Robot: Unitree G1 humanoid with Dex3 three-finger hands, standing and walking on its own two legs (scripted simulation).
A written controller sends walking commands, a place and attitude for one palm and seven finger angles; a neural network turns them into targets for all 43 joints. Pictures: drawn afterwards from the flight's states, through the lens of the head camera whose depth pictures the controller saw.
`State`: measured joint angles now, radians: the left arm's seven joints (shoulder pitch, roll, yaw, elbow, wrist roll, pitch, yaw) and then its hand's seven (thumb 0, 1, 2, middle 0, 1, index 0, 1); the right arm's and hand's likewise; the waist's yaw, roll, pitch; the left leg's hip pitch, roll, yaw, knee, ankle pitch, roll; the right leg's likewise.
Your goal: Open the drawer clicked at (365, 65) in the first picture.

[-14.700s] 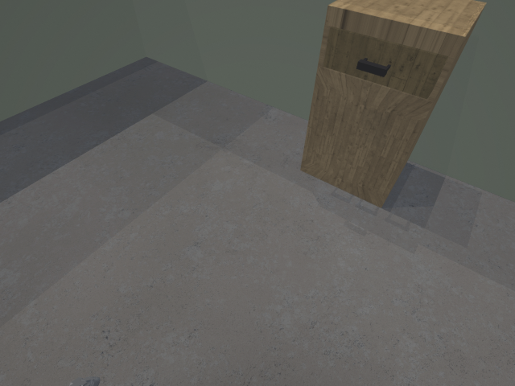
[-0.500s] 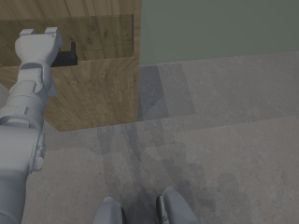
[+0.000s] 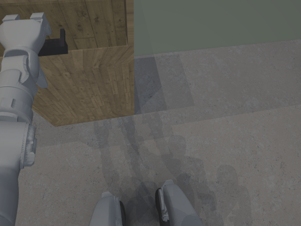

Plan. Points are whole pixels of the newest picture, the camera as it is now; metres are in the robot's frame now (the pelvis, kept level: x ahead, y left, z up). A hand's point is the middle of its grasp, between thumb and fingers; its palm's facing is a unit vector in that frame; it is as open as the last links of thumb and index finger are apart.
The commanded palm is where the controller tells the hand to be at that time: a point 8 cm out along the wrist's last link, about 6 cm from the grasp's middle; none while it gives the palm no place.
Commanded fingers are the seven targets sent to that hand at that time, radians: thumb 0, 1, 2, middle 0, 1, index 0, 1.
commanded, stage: lift the fingers back up to retry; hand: left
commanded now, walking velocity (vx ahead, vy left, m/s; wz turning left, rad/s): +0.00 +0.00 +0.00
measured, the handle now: (44, 40) +0.62 +0.21 +0.03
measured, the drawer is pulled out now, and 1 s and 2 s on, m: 0.00 0.00 0.00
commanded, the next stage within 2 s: re-aim the fingers above the handle in 0.72 s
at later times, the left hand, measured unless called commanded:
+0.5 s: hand (24, 42) +0.57 +0.23 +0.08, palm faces -0.08 -0.05 -1.00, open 13.7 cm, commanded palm +0.56 +0.22 +0.15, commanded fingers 0.00 -0.50 0.30 -0.30 -1.20 -0.30 -1.20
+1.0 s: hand (21, 41) +0.56 +0.22 +0.09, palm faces -0.05 -0.03 -1.00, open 13.8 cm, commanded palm +0.55 +0.22 +0.15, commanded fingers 0.00 -0.50 0.30 -0.30 -1.20 -0.30 -1.20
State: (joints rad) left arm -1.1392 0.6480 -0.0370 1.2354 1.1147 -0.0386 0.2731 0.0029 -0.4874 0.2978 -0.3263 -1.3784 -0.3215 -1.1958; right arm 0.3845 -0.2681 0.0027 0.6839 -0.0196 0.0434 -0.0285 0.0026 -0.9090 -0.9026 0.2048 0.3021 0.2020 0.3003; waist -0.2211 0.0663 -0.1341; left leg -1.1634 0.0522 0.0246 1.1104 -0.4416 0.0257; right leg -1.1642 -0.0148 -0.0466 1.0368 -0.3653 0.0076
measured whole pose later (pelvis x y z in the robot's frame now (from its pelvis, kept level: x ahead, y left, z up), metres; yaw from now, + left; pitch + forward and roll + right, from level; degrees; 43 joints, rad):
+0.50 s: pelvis +0.05 +0.01 +0.05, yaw +0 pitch +24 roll -3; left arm -0.96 0.56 -0.02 1.14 1.08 -0.06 0.27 0.00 -0.49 0.30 -0.32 -1.21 -0.35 -1.21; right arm 0.40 -0.26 -0.04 0.73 -0.03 0.07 -0.02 0.00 -0.91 -0.90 0.20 0.30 0.20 0.30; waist -0.17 0.06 -0.13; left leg -0.85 0.05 0.04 0.85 -0.41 0.03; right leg -0.84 -0.01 -0.04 0.76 -0.32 0.02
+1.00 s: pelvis +0.07 +0.00 +0.06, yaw +1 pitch +20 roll -2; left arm -0.85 0.48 -0.04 1.07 1.09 -0.06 0.31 0.00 -0.49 0.30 -0.32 -1.20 -0.32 -1.20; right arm 0.33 -0.25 -0.06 0.72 -0.03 0.10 0.00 0.00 -0.91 -0.90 0.20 0.30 0.20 0.30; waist -0.11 0.06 -0.13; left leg -0.70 0.04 0.04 0.75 -0.40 0.02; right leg -0.71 -0.01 -0.04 0.69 -0.33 0.01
